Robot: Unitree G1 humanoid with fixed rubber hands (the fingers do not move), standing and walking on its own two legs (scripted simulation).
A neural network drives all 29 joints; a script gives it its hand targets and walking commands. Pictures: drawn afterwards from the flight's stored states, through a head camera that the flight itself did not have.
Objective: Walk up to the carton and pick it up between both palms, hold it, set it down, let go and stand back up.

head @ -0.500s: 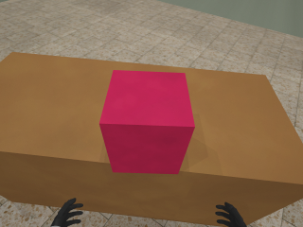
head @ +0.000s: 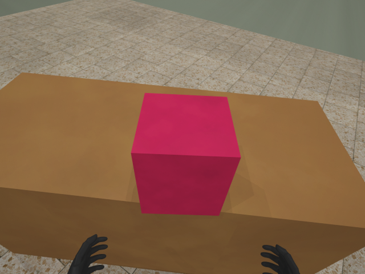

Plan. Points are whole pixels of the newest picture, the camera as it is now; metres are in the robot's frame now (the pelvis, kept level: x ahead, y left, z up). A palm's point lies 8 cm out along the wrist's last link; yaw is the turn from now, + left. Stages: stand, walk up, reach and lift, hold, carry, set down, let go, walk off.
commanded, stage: reach and lift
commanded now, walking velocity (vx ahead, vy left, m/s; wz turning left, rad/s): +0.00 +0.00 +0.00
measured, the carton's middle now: (183, 156) +0.41 +0.04 +0.03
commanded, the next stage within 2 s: none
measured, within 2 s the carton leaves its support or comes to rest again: neither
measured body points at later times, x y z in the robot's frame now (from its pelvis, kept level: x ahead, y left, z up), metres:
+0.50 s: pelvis +0.01 -0.01 +0.00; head +0.00 +0.01 +0.45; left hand +0.18 +0.23 -0.02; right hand +0.21 -0.20 -0.01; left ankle +0.01 +0.10 -0.75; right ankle -0.01 -0.10 -0.75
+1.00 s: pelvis +0.01 -0.01 +0.00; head +0.01 +0.01 +0.45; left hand +0.24 +0.24 +0.03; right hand +0.26 -0.19 +0.03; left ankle +0.01 +0.10 -0.75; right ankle -0.01 -0.10 -0.75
